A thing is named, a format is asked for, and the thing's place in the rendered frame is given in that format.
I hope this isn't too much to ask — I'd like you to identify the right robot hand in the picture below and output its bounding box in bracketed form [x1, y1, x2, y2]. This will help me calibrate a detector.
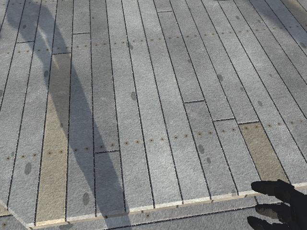
[247, 179, 307, 230]

